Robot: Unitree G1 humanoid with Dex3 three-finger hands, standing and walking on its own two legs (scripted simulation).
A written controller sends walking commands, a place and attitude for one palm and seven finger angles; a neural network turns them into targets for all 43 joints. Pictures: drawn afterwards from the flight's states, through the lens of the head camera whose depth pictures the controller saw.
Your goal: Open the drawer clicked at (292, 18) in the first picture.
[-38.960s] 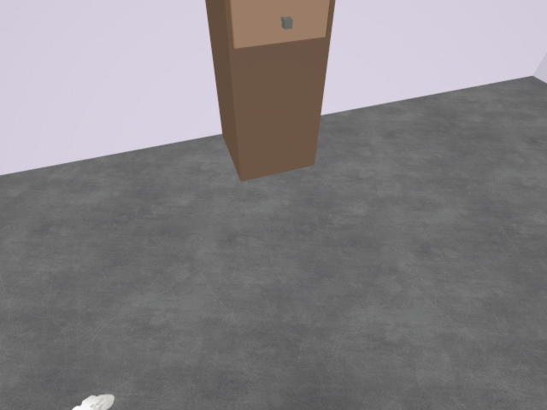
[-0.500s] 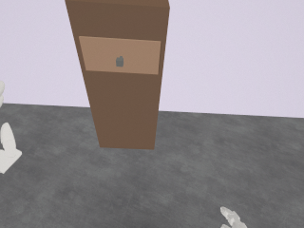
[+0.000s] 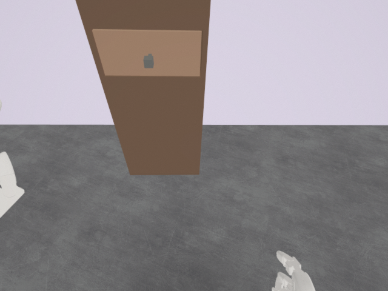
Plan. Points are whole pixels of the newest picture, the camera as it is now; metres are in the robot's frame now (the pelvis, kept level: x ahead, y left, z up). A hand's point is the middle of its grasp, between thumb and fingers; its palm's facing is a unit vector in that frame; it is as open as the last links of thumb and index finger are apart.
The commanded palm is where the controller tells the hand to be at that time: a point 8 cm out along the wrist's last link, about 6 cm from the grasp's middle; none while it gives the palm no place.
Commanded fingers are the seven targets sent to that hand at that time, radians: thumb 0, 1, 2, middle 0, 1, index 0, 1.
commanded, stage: stop stepping back and stand still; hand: left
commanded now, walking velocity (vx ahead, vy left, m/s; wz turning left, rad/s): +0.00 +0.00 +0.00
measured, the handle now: (149, 59) +0.87 +0.21 +0.04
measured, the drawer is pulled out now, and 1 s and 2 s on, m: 0.00 0.00 0.00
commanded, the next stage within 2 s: let the arm hang, fingers relaxed in 0.08 s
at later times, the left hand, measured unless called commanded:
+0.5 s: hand out of the picture +0.07 +0.18 -0.16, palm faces -0.06 -0.98 -0.16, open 7.4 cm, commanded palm none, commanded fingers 0.00 0.90 0.90 -0.20 -0.30 -0.20 -0.30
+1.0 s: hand out of the picture +0.04 +0.26 -0.13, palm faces +0.05 -0.92 -0.39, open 7.4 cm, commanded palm none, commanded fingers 0.00 0.90 0.90 -0.20 -0.30 -0.20 -0.30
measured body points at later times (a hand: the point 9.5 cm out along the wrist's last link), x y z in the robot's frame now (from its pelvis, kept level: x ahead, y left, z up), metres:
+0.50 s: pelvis +0.00 +0.00 +0.00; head +0.04 +0.02 +0.45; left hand +0.07 +0.23 -0.15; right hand +0.11 -0.26 -0.12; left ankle +0.02 +0.11 -0.73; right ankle +0.01 -0.13 -0.73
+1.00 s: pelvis -0.01 +0.00 +0.02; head +0.01 -0.02 +0.47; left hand +0.03 +0.31 -0.10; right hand +0.09 -0.28 -0.13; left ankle +0.02 +0.11 -0.73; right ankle +0.01 -0.13 -0.73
